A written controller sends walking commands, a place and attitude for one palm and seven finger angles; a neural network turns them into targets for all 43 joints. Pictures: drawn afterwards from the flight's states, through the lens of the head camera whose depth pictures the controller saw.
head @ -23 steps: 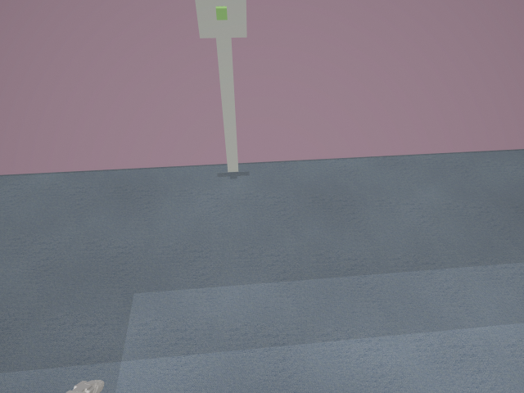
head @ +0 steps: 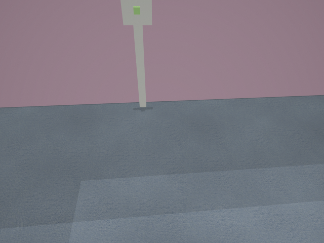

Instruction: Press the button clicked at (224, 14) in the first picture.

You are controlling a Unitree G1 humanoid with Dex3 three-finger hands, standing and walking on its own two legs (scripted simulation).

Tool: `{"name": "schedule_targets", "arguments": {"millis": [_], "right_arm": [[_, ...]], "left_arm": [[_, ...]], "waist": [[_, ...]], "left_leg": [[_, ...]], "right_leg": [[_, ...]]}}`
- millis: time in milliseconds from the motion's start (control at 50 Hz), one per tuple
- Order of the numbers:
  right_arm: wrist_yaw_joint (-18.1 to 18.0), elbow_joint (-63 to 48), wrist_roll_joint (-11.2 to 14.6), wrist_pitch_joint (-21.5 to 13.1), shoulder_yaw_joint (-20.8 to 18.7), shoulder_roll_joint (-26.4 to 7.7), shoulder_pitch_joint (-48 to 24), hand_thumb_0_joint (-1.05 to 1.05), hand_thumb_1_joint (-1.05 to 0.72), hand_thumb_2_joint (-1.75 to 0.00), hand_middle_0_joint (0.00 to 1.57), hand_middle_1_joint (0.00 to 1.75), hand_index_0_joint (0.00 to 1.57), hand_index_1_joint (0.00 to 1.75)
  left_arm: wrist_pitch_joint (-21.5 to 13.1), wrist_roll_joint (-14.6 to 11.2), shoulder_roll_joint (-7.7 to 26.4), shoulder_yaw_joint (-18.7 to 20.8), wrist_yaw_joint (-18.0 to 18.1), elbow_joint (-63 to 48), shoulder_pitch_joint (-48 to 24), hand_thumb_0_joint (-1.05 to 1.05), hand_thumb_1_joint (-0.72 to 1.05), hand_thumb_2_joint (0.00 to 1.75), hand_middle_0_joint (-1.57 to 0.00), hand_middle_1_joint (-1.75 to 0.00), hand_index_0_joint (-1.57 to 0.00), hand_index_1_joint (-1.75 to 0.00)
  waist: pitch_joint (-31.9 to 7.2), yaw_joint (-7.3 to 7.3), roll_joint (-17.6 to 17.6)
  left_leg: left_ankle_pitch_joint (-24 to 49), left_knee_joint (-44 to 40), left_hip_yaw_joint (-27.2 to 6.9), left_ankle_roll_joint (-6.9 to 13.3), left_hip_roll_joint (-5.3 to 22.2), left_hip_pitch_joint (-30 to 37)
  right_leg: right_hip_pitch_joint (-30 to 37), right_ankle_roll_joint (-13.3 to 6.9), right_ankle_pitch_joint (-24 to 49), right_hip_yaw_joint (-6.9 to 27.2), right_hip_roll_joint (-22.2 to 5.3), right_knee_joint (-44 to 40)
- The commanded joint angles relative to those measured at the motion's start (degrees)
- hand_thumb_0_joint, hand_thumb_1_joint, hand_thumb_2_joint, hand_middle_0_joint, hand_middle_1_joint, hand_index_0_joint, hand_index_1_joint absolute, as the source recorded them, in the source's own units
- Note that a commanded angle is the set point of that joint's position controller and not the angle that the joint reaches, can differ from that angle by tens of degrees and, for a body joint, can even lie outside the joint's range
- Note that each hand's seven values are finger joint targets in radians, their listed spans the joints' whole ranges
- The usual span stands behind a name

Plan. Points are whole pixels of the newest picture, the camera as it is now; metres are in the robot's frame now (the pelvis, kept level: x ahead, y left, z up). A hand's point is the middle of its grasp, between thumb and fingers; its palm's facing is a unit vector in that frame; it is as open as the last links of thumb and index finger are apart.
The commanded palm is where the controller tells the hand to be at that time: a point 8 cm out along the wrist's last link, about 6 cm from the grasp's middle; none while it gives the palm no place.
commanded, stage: stand and wait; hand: left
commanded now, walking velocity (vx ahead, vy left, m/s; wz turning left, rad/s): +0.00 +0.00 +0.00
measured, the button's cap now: (136, 10) +1.31 +0.22 +0.06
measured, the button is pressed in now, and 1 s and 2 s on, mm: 0 0 0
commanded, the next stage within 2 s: look at it before walking up in 0.40 s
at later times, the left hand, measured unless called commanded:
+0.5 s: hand out of the picture +0.07 +0.24 -0.15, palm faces -0.04 -0.94 -0.33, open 7.4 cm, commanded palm none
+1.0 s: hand out of the picture +0.06 +0.24 -0.16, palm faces -0.04 -0.94 -0.33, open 7.4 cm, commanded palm none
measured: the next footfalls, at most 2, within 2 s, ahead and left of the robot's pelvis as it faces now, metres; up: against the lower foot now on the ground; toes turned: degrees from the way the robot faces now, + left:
none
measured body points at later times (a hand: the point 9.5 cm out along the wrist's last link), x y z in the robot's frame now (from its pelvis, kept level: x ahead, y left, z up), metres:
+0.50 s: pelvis -0.01 +0.00 +0.00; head -0.01 +0.00 +0.45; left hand +0.07 +0.29 -0.13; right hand +0.06 -0.30 -0.13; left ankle +0.00 +0.12 -0.74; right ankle +0.00 -0.12 -0.74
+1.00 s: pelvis -0.01 +0.00 +0.00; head -0.01 +0.00 +0.45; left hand +0.06 +0.29 -0.13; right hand +0.06 -0.30 -0.13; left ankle +0.00 +0.12 -0.74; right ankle +0.00 -0.12 -0.74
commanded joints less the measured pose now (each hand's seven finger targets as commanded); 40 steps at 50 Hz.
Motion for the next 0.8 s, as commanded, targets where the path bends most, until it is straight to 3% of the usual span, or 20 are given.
{"name": "schedule_targets", "arguments": {"millis": [0,300,780], "right_arm": [[-0.8,-3.3,0.4,-1.7,-2.2,-11.6,-3.2,0.00,-0.90,-0.90,0.20,0.30,0.20,0.30],[-0.7,-1.0,0.4,-1.6,-2.0,-12.2,-1.9,0.00,-0.90,-0.90,0.20,0.30,0.20,0.30],[-0.6,-0.7,0.5,-1.7,-2.0,-12.1,-1.9,0.00,-0.90,-0.90,0.20,0.30,0.20,0.30]], "left_arm": [[-1.8,-0.3,12.1,2.6,0.8,-3.4,-2.8,0.00,0.90,0.90,-0.20,-0.30,-0.20,-0.30],[-1.6,-0.2,12.3,2.4,0.7,-1.8,-2.9,0.00,0.90,0.90,-0.20,-0.30,-0.20,-0.30],[-1.8,-0.1,12.3,2.4,0.7,-1.4,-2.4,0.00,0.90,0.90,-0.20,-0.30,-0.20,-0.30]], "waist": [[-5.1,0.05,0.4],[-2.5,0.06,0.4],[-3.4,-0.07,0.2]], "left_leg": [[10.4,-3.7,-4.6,1.9,6.5,1.3],[5.1,-6.3,-5.2,1.7,6.8,-0.1],[7.1,-6.3,-5.1,1.6,6.9,1.5]], "right_leg": [[1.3,-2.5,11.1,5.7,-6.3,-4.3],[-0.4,-2.3,4.0,6.4,-5.9,-6.8],[-0.4,-2.2,6.4,6.5,-6.2,-7.2]]}}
